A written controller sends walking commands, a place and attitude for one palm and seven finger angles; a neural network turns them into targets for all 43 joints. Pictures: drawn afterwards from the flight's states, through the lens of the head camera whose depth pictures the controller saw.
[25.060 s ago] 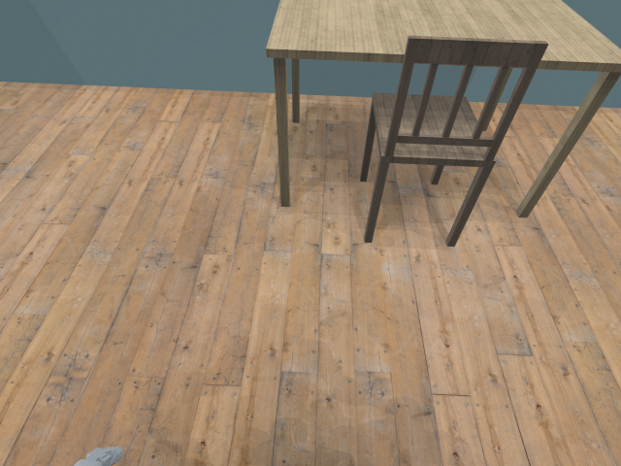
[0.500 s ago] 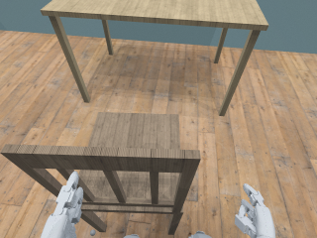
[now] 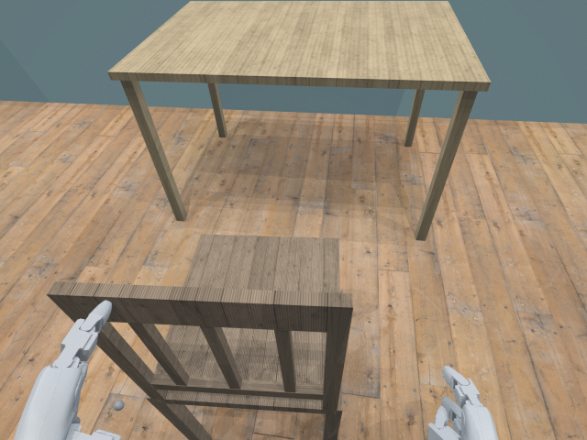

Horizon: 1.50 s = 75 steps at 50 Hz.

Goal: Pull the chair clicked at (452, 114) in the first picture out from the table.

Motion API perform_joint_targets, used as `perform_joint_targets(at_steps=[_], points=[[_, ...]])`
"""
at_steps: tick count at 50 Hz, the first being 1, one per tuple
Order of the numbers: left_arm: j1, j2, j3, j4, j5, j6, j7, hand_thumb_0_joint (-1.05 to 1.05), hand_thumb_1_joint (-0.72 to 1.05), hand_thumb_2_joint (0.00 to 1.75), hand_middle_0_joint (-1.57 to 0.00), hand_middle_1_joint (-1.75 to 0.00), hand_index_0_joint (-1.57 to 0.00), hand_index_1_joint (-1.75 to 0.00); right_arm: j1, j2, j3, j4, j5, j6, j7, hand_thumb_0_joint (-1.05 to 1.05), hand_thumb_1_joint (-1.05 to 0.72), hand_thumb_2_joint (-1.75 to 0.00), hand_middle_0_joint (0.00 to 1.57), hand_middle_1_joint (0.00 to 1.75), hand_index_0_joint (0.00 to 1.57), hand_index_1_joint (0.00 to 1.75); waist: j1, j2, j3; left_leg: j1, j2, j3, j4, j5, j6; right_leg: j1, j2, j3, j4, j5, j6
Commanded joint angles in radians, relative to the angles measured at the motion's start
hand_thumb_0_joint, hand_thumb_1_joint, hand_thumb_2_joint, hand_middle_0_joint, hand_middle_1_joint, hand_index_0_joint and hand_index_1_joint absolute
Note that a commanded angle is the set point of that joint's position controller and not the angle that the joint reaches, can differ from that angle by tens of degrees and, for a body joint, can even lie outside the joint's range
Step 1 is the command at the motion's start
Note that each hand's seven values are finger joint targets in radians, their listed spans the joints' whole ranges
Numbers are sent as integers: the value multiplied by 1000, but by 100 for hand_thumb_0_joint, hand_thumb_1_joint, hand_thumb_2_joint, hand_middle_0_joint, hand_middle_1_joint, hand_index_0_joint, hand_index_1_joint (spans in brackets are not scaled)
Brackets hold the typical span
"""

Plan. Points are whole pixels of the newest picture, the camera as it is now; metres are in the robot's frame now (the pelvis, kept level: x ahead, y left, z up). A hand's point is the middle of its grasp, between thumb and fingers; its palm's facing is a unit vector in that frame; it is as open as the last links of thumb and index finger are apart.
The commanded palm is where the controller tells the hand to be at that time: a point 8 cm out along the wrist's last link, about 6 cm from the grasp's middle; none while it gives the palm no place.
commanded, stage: draw the hand back to the body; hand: left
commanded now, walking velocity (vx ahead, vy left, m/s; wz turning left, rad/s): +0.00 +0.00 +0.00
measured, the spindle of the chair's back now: (224, 357) +0.26 +0.14 -0.07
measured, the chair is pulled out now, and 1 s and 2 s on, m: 0.68 0.68 0.68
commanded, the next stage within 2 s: step back with the hand held close in 0.88 s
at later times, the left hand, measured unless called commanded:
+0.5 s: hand (60, 290) +0.21 +0.24 +0.20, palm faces +0.47 -0.75 -0.46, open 9.4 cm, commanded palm +0.16 +0.28 +0.22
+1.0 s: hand (49, 281) +0.22 +0.26 +0.20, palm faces +0.47 -0.77 -0.43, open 7.4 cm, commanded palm +0.17 +0.29 +0.21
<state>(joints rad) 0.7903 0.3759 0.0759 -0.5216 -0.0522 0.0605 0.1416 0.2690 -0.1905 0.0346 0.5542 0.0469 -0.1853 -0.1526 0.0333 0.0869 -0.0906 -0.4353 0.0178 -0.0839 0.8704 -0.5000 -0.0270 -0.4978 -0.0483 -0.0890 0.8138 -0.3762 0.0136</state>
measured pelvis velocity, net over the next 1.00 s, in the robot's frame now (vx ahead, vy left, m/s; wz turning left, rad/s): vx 0.02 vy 0.00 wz -0.03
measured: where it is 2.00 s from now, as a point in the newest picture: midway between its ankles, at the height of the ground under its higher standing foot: outside the picture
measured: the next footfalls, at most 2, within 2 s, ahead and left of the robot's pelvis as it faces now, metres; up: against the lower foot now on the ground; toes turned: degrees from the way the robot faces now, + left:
none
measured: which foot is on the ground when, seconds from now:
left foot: down 0.00-1.00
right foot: down 0.00-1.00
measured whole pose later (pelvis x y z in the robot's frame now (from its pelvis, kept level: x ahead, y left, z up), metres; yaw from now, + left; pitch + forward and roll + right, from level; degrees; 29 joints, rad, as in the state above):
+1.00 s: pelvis +0.02 +0.00 +0.04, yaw -2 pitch -3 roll -1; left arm 0.48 0.35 0.34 -0.42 -0.06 -0.03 0.17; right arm 0.17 -0.22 0.00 0.69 0.03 -0.15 -0.10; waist 0.06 0.08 0.01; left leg -0.08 0.03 -0.04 0.47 -0.34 -0.02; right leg -0.18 -0.04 -0.06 0.48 -0.25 0.02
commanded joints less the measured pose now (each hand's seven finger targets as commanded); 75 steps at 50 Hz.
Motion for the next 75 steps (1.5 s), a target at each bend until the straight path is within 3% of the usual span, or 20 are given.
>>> perform_joint_targets(at_steps=[1, 8, 17, 25, 28, 30, 32, 37, 44, 47, 50, 51, 52, 53, 54, 59, 62, 64, 68, 75], points=[[-134, 70, 156, -167, 25, -88, 67, 0, 3, 48, -8, -12, -8, -12, -153, -111, -39, -139, -12, -64, -5, 0, -90, -90, 20, 30, 20, 30, 4, -48, 45, 8, 26, 31, -269, 170, 23, 178, -15, -3, -233, 43, -38], [-193, 95, 228, -109, 24, -125, 61, 0, 28, 60, -12, -17, -12, -17, -193, -119, -52, -95, -17, -64, 13, 0, -90, -90, 20, 30, 20, 30, 20, -51, 82, 114, 25, 44, -359, 250, 29, 271, -23, 22, -318, 136, -37], [-286, 165, 351, -143, 13, -157, 56, 0, 61, 76, -16, -24, -16, -24, -210, -118, -60, -61, -19, -57, 29, 0, -90, -90, 20, 30, 20, 30, 28, -2, 30, 221, 28, 68, -407, 402, 32, 376, -30, 34, -364, 328, -35], [-397, 197, 418, -102, 0, -174, 54, 0, 90, 90, -20, -30, -20, -30, -220, -133, -68, -34, -19, -46, 38, 0, -90, -90, 20, 30, 20, 30, 26, -65, 8, 281, 34, 80, -428, 446, 42, 400, -32, 36, -383, 391, -26], [-346, 132, 369, -28, -3, -163, 41, 0, 90, 90, -20, -30, -20, -30, -232, -130, -71, -30, -17, -31, 44, 0, -90, -90, 20, 30, 20, 30, 25, -63, 50, 265, 37, 81, -438, 443, 42, 390, -33, 33, -389, 377, -26], [-345, 144, 373, -56, -4, -167, 38, 0, 90, 90, -20, -30, -20, -30, -238, -135, -73, -35, -16, -25, 49, 0, -90, -90, 20, 30, 20, 30, 30, -65, 31, 268, 39, 78, -446, 442, 42, 399, -33, 29, -383, 368, -25], [-354, 182, 404, -97, 0, -169, 41, 0, 90, 90, -20, -30, -20, -30, -245, -136, -73, -35, -16, -28, 49, 0, -90, -90, 20, 30, 20, 30, 35, -10, -2, 275, 37, 79, -448, 458, 39, 421, -35, 35, -382, 378, -29], [-368, 211, 432, -125, 2, -166, 47, 0, 90, 90, -20, -30, -20, -30, -237, -133, -71, -31, -18, -32, 44, 0, -90, -90, 20, 30, 20, 30, 33, -26, -7, 278, 41, 73, -454, 479, 35, 427, -32, 34, -383, 391, -33], [-361, 155, 389, -82, 1, -156, 42, 0, 90, 90, -20, -30, -20, -30, -231, -132, -67, -28, -18, -25, 45, 0, -90, -90, 20, 30, 20, 30, 28, -38, 32, 273, 46, 71, -469, 464, 34, 404, -28, 25, -388, 354, -33], [-391, 177, 398, -96, 4, -154, 43, 0, 90, 90, -20, -30, -20, -30, -234, -139, -68, -29, -19, -24, 44, 0, -90, -90, 20, 30, 20, 30, 27, -8, 19, 272, 44, 70, -473, 451, 34, 414, -31, 30, -396, 337, -33], [-411, 131, 343, -102, 5, -153, 38, 0, 90, 90, -20, -30, -20, -30, -231, -139, -60, -34, -22, -26, 49, 0, -90, -90, 20, 30, 20, 30, 23, -18, 32, 272, 45, 64, -480, 460, 32, 401, -27, 25, -386, 333, -35], [-556, 249, 469, -168, -11, -200, 37, 0, 90, 90, -20, -30, -20, -30, -200, -169, -75, -62, -16, 9, 47, 0, -90, -90, 20, 30, 20, 30, -16, -24, 139, 221, 63, 52, -468, 408, 48, 311, -56, 149, -445, 406, -43], [-577, 283, 495, -154, 0, -219, 35, 0, 90, 90, -20, -30, -20, -30, -183, -160, -75, -48, -19, 26, 44, 0, -90, -90, 20, 30, 20, 30, -19, -7, 122, 214, 62, 41, -472, 371, 47, 332, -82, 152, -452, 424, -53], [-438, 188, 443, -58, 1, -209, 30, 0, 90, 90, -20, -30, -20, -30, -195, -153, -79, -48, -23, 40, 44, 0, -90, -90, 20, 30, 20, 30, -24, -30, 106, 234, 60, 41, -474, 406, 44, 341, -80, 145, -434, 451, -53], [-370, 146, 406, -41, 6, -205, 24, 0, 90, 90, -20, -30, -20, -30, -196, -155, -77, -61, -26, 57, 51, 0, -90, -90, 20, 30, 20, 30, -24, -20, 63, 253, 62, 43, -474, 470, 44, 367, -78, 128, -413, 488, -47], [-242, 171, 435, -120, 18, -209, 36, 0, 90, 90, -20, -30, -20, -30, -218, -143, -87, -108, -26, 111, 54, 0, -90, -90, 20, 30, 20, 30, -15, -20, -59, 265, 93, 36, -472, 656, 41, 425, -78, 93, -347, 575, -34], [-228, 230, 489, -161, 16, -212, 48, 0, 90, 90, -20, -30, -20, -30, -215, -140, -99, -113, -21, 123, 48, 0, -90, -90, 20, 30, 20, 30, -14, -23, -90, 237, 98, 32, -461, 670, 37, 438, -87, 89, -323, 602, -33], [-193, 209, 481, -159, 13, -214, 50, 0, 90, 90, -20, -30, -20, -30, -212, -130, -97, -122, -19, 126, 45, 0, -90, -90, 20, 30, 20, 30, -15, -32, -97, 230, 100, 27, -453, 683, 37, 430, -84, 90, -308, 599, -32], [-195, 202, 475, -164, 9, -216, 55, 0, 90, 90, -20, -30, -20, -30, -202, -126, -97, -119, -18, 118, 37, 0, -90, -90, 20, 30, 20, 30, -17, -15, -77, 191, 109, 18, -461, 611, 41, 400, -77, 87, -294, 517, -25], [-271, 192, 448, -171, 23, -214, 71, 0, 90, 90, -20, -30, -20, -30, -176, -138, -92, -115, -24, 92, 31, 0, -90, -90, 20, 30, 20, 30, -16, -33, 16, 21, 88, 8, -478, 200, 56, 348, -67, 135, -350, 276, -20]])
